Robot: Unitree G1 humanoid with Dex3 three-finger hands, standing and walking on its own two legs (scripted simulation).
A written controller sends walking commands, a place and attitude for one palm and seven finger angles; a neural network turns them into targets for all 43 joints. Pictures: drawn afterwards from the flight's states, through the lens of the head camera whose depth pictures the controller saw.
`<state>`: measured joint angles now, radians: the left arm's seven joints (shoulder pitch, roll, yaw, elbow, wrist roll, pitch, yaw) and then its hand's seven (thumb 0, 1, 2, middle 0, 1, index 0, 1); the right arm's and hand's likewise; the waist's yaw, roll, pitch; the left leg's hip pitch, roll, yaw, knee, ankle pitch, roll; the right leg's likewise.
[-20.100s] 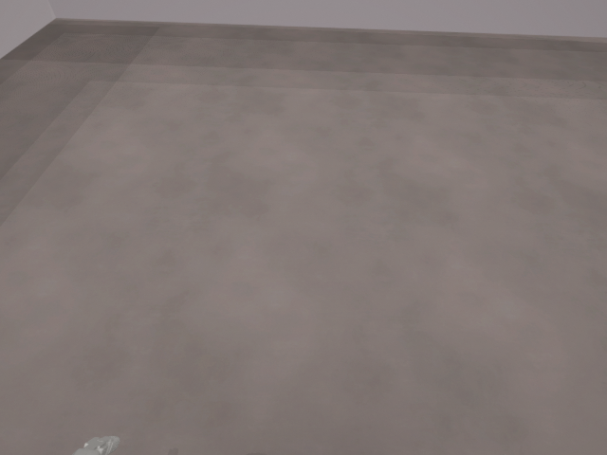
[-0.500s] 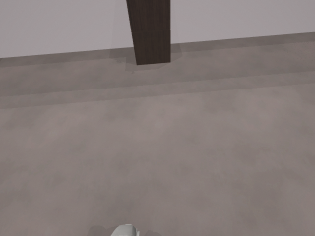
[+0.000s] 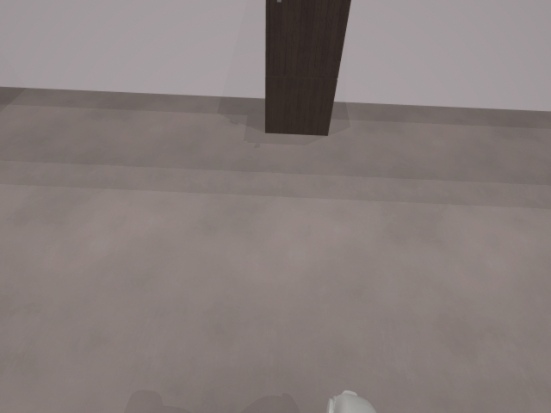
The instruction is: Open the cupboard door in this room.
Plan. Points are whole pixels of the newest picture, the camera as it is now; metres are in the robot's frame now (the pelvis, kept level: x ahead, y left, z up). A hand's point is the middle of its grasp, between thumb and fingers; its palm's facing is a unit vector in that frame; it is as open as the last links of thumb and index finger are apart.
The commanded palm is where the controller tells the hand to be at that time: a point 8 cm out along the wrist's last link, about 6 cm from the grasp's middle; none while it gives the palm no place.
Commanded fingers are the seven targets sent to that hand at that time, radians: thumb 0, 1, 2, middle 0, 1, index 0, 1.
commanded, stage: turn or walk to find it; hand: left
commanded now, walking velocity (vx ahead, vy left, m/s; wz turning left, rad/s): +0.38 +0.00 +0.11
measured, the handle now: out of the picture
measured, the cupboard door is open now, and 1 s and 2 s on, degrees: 0 0 0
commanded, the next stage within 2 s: stand and wait in 1.32 s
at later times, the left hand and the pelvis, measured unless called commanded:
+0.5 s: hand (213, 400) +0.18 +0.12 -0.16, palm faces +0.14 -0.96 -0.22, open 7.2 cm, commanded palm none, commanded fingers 0.00 0.90 0.90 -0.20 -0.30 -0.20 -0.30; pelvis +0.21 -0.06 +0.00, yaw +4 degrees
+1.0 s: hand (195, 264) +0.45 +0.21 -0.17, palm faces +0.16 -0.97 -0.17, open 7.3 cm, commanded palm none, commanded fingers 0.00 0.90 0.90 -0.20 -0.30 -0.20 -0.30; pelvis +0.42 +0.02 +0.00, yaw +5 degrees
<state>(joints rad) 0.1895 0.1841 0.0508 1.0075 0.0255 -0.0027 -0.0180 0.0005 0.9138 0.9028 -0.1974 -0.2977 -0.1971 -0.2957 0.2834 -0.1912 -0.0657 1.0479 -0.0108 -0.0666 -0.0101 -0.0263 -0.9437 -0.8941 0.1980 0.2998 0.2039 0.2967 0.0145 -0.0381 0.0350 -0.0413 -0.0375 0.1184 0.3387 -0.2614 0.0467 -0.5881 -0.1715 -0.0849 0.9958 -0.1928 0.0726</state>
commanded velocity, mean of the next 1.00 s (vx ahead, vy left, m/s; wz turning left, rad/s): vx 0.38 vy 0.00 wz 0.08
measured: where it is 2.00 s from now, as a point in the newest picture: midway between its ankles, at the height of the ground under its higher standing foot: (281, 292)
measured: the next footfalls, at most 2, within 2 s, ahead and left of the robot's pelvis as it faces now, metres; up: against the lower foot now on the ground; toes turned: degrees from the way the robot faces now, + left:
right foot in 0.18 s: +0.24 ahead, -0.15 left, +0.00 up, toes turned -8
left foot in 0.72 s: +0.42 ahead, +0.11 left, +0.00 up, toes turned +16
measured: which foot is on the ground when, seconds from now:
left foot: down 0.00-0.18, up 0.20-0.70, down 0.72-1.00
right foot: up 0.00-0.16, down 0.18-0.74, up 0.76-1.00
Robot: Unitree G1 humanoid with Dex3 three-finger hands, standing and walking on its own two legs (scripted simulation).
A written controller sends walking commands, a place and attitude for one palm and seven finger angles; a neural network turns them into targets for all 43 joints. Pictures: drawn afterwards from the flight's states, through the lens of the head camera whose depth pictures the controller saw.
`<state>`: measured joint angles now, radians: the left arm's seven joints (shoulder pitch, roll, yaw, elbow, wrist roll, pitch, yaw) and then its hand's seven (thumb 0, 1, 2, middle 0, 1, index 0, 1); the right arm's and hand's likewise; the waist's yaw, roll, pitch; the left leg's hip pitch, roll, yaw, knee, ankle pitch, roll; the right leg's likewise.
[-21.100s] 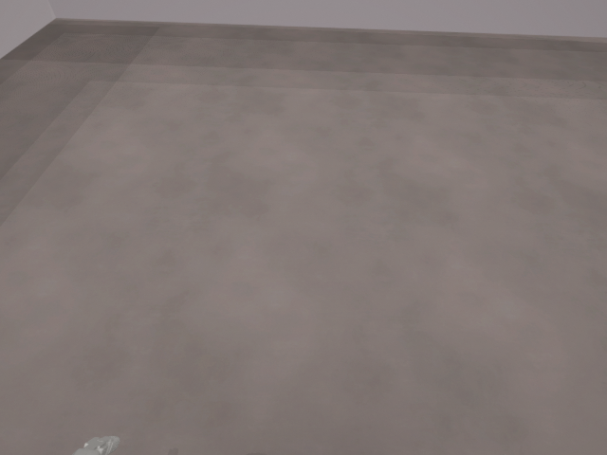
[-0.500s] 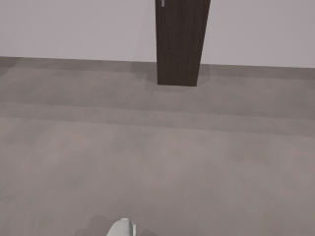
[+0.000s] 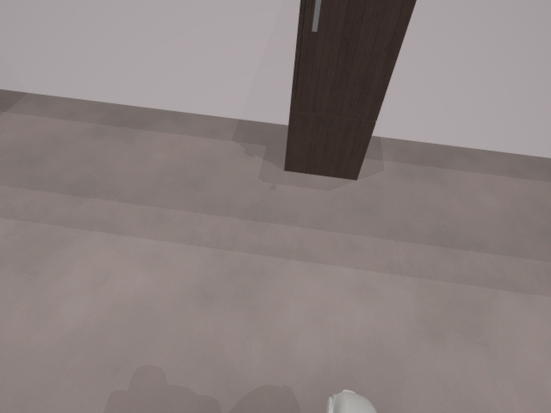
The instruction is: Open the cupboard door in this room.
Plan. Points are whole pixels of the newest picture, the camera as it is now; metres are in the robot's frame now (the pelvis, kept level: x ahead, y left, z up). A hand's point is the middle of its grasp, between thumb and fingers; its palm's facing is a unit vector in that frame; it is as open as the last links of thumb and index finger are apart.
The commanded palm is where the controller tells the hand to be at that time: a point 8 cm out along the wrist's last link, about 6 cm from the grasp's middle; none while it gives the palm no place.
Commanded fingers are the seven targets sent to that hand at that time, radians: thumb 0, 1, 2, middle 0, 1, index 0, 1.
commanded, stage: turn or walk to find it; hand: left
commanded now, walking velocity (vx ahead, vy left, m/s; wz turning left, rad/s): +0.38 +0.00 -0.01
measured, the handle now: (317, 9) +1.36 -0.04 +0.05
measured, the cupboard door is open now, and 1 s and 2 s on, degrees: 0 0 0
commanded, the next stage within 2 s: stand and wait in 0.32 s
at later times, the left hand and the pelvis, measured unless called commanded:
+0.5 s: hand (218, 347) +0.26 +0.12 -0.16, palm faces +0.04 -0.97 -0.25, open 7.1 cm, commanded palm none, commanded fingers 0.00 0.90 0.90 -0.20 -0.30 -0.20 -0.30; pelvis +0.22 -0.07 +0.00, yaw +0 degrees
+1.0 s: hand (225, 330) +0.29 +0.12 -0.18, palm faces +0.04 -0.99 -0.16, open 7.3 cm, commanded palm none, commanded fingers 0.00 0.90 0.90 -0.20 -0.30 -0.20 -0.30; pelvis +0.32 -0.04 +0.00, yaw -1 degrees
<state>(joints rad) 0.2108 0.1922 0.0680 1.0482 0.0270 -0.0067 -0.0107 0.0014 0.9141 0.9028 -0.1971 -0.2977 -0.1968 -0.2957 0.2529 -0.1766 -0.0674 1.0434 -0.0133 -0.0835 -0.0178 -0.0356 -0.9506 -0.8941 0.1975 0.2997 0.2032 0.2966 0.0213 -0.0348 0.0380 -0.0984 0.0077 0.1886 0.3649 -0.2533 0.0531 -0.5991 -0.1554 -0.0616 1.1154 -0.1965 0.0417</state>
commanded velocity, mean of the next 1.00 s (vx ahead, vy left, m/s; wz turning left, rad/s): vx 0.11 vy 0.00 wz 0.01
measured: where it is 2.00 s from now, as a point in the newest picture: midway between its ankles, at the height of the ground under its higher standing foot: (284, 402)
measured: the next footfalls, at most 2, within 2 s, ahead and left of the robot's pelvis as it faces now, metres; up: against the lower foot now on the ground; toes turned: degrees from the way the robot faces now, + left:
right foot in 0.24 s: +0.28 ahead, -0.16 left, +0.00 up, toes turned -9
left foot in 0.68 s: +0.38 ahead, +0.07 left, +0.00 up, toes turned +7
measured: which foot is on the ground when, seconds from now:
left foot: down 0.00-0.26, up 0.28-0.66, down 0.68-1.00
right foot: up 0.00-0.22, down 0.24-1.00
